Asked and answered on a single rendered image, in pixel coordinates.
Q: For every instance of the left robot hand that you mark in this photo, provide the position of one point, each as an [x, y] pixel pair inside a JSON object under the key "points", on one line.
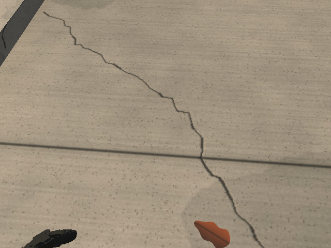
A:
{"points": [[51, 239]]}

